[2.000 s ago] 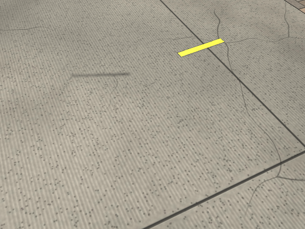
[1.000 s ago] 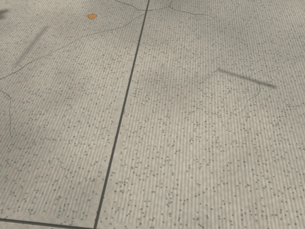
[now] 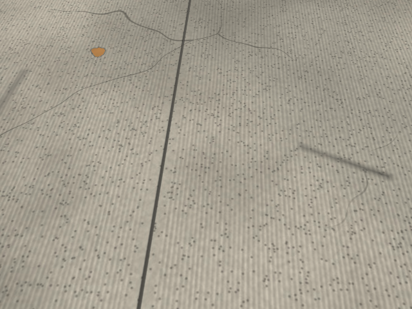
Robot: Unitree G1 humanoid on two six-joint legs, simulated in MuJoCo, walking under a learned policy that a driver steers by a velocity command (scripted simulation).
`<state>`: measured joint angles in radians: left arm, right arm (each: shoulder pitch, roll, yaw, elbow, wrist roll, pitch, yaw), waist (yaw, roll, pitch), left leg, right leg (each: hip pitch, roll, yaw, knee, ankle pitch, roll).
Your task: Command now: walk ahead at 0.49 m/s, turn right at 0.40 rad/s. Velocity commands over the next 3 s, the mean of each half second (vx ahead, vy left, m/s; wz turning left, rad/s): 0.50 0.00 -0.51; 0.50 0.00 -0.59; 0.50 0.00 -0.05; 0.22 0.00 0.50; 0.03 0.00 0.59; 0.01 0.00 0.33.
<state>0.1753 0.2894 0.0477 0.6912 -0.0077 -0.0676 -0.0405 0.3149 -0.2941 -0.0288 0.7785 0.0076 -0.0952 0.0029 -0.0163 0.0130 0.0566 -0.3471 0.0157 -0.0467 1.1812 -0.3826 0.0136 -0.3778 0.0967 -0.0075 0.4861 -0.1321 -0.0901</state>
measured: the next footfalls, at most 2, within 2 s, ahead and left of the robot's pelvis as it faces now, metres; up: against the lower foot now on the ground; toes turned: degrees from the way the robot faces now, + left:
left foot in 0.36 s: +0.38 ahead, +0.13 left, +0.00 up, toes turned -16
right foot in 0.88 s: +0.54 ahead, -0.22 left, +0.00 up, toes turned -33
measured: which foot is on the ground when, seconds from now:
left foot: up 0.00-0.34, down 0.36-0.88, up 0.90-1.00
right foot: down 0.00-0.36, up 0.38-0.86, down 0.88-1.00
